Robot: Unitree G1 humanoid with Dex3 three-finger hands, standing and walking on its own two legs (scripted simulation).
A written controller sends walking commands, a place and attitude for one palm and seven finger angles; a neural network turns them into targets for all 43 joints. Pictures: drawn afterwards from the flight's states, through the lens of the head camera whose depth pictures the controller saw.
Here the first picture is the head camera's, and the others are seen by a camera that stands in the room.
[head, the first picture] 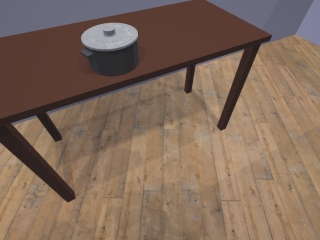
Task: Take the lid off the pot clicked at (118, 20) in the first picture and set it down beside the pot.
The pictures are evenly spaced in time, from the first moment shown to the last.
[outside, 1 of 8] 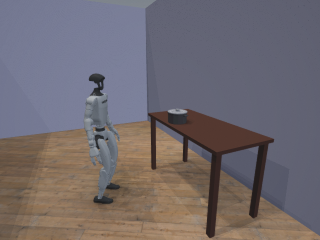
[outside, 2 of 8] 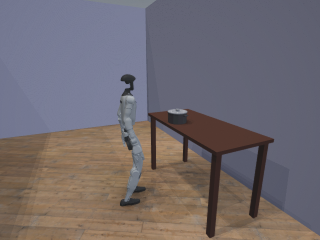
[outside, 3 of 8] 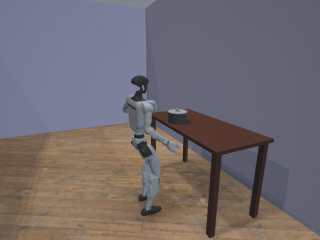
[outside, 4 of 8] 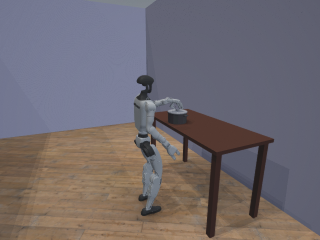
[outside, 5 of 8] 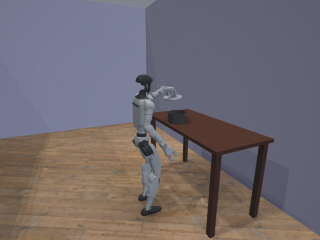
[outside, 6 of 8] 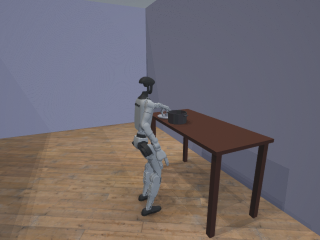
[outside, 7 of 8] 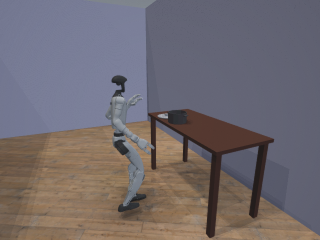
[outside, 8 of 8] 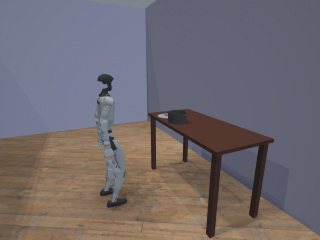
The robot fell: no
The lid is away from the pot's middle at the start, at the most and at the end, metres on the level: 0.00 0.25 0.24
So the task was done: yes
